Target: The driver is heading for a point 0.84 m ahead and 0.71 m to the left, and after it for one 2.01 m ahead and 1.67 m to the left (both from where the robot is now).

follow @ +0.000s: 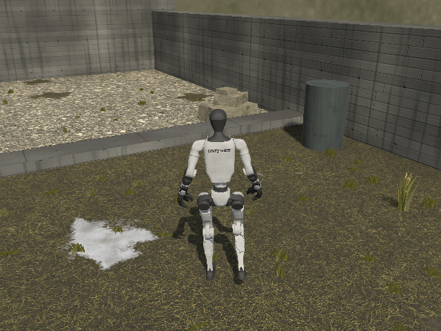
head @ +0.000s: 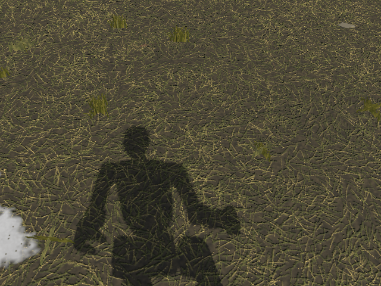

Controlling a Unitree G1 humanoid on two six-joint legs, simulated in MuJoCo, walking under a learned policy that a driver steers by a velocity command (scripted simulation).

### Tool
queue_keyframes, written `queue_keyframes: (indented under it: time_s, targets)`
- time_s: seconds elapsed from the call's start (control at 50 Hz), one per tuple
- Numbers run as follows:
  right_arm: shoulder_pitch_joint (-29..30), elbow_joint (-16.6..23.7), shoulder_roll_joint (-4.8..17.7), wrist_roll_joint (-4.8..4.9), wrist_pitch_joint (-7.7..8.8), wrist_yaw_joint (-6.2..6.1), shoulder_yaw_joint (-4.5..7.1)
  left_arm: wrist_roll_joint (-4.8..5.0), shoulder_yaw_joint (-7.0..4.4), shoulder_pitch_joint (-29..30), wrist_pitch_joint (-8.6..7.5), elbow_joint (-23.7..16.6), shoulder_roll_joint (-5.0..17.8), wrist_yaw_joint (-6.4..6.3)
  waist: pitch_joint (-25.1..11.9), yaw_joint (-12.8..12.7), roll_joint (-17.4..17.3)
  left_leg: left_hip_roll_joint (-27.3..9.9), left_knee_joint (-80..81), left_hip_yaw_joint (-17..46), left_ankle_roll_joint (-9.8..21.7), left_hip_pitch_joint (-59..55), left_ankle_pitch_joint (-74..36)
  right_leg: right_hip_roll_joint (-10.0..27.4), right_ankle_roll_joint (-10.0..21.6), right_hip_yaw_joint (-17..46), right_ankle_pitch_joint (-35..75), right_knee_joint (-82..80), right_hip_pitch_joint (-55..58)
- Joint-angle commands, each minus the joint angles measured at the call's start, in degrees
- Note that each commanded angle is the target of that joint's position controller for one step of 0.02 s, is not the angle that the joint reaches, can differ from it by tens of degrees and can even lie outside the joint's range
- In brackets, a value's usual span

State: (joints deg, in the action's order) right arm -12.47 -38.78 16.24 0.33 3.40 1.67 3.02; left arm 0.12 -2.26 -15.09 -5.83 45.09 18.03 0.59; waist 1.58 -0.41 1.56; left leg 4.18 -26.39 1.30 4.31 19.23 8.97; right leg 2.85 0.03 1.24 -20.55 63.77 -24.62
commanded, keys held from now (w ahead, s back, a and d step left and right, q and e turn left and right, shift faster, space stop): w+q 1.00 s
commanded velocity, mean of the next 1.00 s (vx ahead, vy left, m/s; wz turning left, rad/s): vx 0.50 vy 0.00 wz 0.56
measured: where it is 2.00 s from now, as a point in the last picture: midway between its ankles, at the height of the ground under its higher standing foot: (111, 213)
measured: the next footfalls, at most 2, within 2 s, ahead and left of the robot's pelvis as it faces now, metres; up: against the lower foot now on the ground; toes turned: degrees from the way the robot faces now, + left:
right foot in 0.34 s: +0.37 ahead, -0.12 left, +0.00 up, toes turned +14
left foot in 0.84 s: +0.53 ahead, +0.23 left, +0.00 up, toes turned +31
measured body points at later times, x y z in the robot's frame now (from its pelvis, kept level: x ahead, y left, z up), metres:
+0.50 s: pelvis +0.28 -0.03 +0.00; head +0.30 -0.03 +0.45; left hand +0.34 +0.27 -0.09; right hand +0.44 -0.28 -0.11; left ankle +0.19 +0.09 -0.65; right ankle +0.33 -0.13 -0.74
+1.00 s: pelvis +0.50 +0.13 +0.00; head +0.52 +0.16 +0.45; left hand +0.45 +0.43 -0.11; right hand +0.76 -0.03 -0.09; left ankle +0.50 +0.21 -0.74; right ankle +0.55 -0.05 -0.65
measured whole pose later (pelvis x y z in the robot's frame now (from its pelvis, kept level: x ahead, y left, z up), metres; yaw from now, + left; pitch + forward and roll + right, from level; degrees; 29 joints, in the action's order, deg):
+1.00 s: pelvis +0.50 +0.13 +0.00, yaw +35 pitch +1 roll -1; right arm -14.1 -37.0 16.9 0.6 2.1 1.7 3.8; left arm 0.2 -2.9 -10.8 -5.9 42.7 18.1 0.3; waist 4.0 0.0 1.3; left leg 5.0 -27.3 1.2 5.4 18.9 9.6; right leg 5.1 -1.0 2.3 -20.1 65.7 -27.2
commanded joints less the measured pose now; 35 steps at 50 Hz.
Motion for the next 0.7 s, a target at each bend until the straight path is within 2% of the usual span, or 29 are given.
queue_keyframes:
  time_s: [0.02, 0.06, 0.14, 0.18, 0.22, 0.28, 0.3, 0.32, 0.34, 0.36, 0.38, 0.4, 0.42, 0.44, 0.46, 0.5, 0.54, 0.58, 0.64, 0.7]
  targets:
    - [-0.4, 3.7, 7.0, -0.25, 0.73, -0.49, 2.07, -0.95, -1.76, 0.2, -0.56, -5.1, 5.8, -0.12, -3.8, -0.8, -6.2, -14.3, 14.2, 20.3, 12.0, -11.0, -8.1, 3.5, -1.2, 2.7, 3.8, -3.2, -11.9]
    - [-1.1, 3.0, 8.3, 0.06, 0.91, -1.18, 2.51, -1.09, -1.53, 2.0, 0.20, -5.9, 4.7, -0.37, -2.7, -0.9, -5.8, -13.2, 15.2, 17.3, 12.4, -7.2, -10.3, 2.8, -2.8, 1.9, 7.4, -8.2, -11.4]
    - [-5.0, 1.0, 9.8, 0.59, 0.56, -2.30, 3.15, -0.98, -0.55, 11.8, 0.00, -8.5, 2.3, -0.14, -0.7, 2.4, -5.2, -9.9, 14.6, 13.5, 9.4, -3.4, -7.6, 0.0, -3.8, 1.8, 22.2, -25.2, -7.4]
    - [-7.5, 0.0, 10.4, 0.94, 0.29, -2.56, 3.34, -0.36, -0.48, 15.5, -0.34, -9.5, 2.4, 0.29, -0.6, 3.8, -5.3, -10.1, 13.7, 14.5, 8.5, -3.3, -5.2, -1.7, -3.7, 1.9, 26.0, -29.9, -4.2]
    - [-9.3, -0.9, 10.2, 1.32, -0.04, -2.68, 3.33, 0.11, -0.86, 17.4, -0.64, -10.4, 3.5, 0.64, -0.6, 4.2, -5.6, -11.2, 11.2, 17.3, 8.0, -6.1, -3.2, -2.2, -3.1, 3.2, 25.3, -33.0, -3.4]
    - [-9.6, -1.2, 9.9, 1.18, -0.78, -2.95, 3.41, 0.25, -1.78, 16.3, -1.17, -10.6, 5.4, 0.90, -1.2, 2.9, -7.4, -12.6, 5.9, 21.9, 6.6, -10.6, -3.5, -2.6, -1.2, 3.8, 18.5, -35.8, -0.5]
    - [-9.1, -1.1, 9.4, 1.12, -1.09, -2.93, 3.33, 0.26, -2.17, 13.6, -1.37, -9.9, 5.7, 0.79, -1.9, 1.3, -8.1, -12.0, 3.5, 22.5, 5.9, -10.7, -4.7, -2.8, -0.2, 2.9, 17.0, -37.4, 3.5]
    - [-8.8, -0.9, 7.8, 0.92, -1.20, -2.81, 2.78, -0.07, -2.97, 8.7, -1.54, -8.8, 6.9, 0.40, -4.8, -1.1, -7.7, -9.4, -1.6, 21.2, 4.3, -9.3, -7.0, -2.1, 1.5, 2.5, 16.9, -39.2, 11.6]
    - [-8.3, 0.2, 4.7, 0.24, -1.01, -2.58, 1.57, -1.00, -3.84, 0.6, -1.73, -8.1, 9.7, -0.11, -12.1, -4.9, -3.7, -6.1, -15.5, 17.4, 2.2, -3.4, -2.7, 6.0, 5.1, 9.4, 15.7, -37.5, 25.6]
    - [-15.7, 1.4, 0.8, 1.37, -0.38, -2.62, 0.36, -1.56, -5.16, -5.8, -0.88, -6.5, 14.5, -0.35, -20.7, -3.2, 12.5, 2.0, -35.0, 8.7, -2.2, 16.3, 19.6, 19.6, 14.4, 32.6, 7.3, -40.2, 46.2]
    - [-16.4, 1.1, 5.5, 2.00, -0.04, -2.74, 0.93, 0.03, -4.62, -6.8, -0.39, -5.9, 11.0, 0.09, -19.8, -3.5, 14.4, -1.8, -44.9, 8.9, -3.1, 25.5, 25.0, 22.8, 15.9, 44.4, -5.9, -44.5, 46.3]
    - [-10.7, 1.1, 9.4, 1.98, -0.32, -2.74, 2.06, 0.14, -3.54, -4.3, -0.13, -6.7, 6.8, -0.13, -11.8, -4.9, 7.6, -4.3, -48.0, 9.1, -3.6, 27.9, 19.8, 20.1, 13.3, 36.5, -7.9, -46.0, 39.5]
    - [-6.6, 1.8, 9.6, 1.36, -0.69, -2.79, 2.26, -0.38, -3.00, -1.3, 0.21, -6.9, 5.4, -0.26, -6.9, -4.3, 3.5, -6.2, -47.5, 7.0, -4.0, 26.6, 15.4, 17.5, 11.3, 28.1, -1.8, -46.8, 32.3]
    - [-4.3, 2.6, 8.9, 0.79, -0.82, -2.66, 2.38, -0.70, -2.57, 0.8, 0.42, -6.5, 4.2, -0.26, -3.4, -3.2, 2.8, -7.6, -45.0, 6.6, -4.1, 25.1, 12.6, 15.1, 10.7, 22.4, 4.5, -48.3, 26.2]
    - [-4.0, 2.8, 7.8, 0.89, -1.12, -2.37, 2.49, -1.04, -2.19, 2.1, 0.35, -6.2, 3.1, -0.34, -1.6, -1.7, 4.1, -9.1, -42.9, 6.4, -4.0, 22.8, 10.8, 13.2, 9.9, 17.6, 8.7, -49.9, 22.2]
    - [-4.4, 3.1, 5.0, 1.37, -1.87, -1.98, 2.03, -0.67, -2.40, 2.7, -0.14, -5.4, 3.1, -0.27, -0.7, -0.7, 5.4, -10.1, -40.1, 4.9, -4.2, 20.3, 9.3, 11.9, 10.1, 11.6, 13.3, -52.7, 18.4]
    - [-2.3, 4.3, 3.7, 1.00, -2.29, -1.84, 1.66, -0.36, -3.03, 2.3, -0.56, -4.3, 4.6, -0.25, 0.1, -0.5, 4.0, -10.8, -36.2, 4.4, -4.7, 21.5, 6.8, 12.5, 11.1, 7.7, 18.0, -54.5, 17.8]
    - [-0.4, 5.0, 3.3, 0.76, -2.23, -1.46, 1.38, -0.39, -3.57, 2.0, -0.57, -3.4, 6.1, -0.32, -0.1, -0.7, 3.0, -11.2, -31.2, 4.1, -5.0, 22.2, 1.8, 12.8, 11.4, 3.8, 22.1, -55.1, 19.1]
    - [4.1, 5.7, 2.7, 0.93, -1.63, -0.33, 0.97, -0.16, -3.82, 1.9, -0.10, -2.5, 7.2, -0.56, 0.7, -2.2, 2.2, -10.5, -21.1, 1.8, -4.4, 19.5, -7.5, 11.1, 9.7, -3.0, 24.5, -55.4, 19.7]
    - [9.5, 7.4, 2.5, 1.09, -1.44, 0.72, 0.73, 0.45, -4.19, -0.5, 0.59, -1.1, 8.7, -0.78, 2.1, -3.9, 1.8, -9.5, -14.1, -0.9, -3.3, 17.6, -10.0, 11.7, 8.5, -6.6, 24.6, -55.1, 22.2]
Keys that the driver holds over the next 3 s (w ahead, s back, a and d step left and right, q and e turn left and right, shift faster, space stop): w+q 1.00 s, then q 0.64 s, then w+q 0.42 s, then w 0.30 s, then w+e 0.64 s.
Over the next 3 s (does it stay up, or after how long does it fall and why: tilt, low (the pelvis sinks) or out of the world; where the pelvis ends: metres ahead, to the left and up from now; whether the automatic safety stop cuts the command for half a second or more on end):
stays up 0.84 0.82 0.01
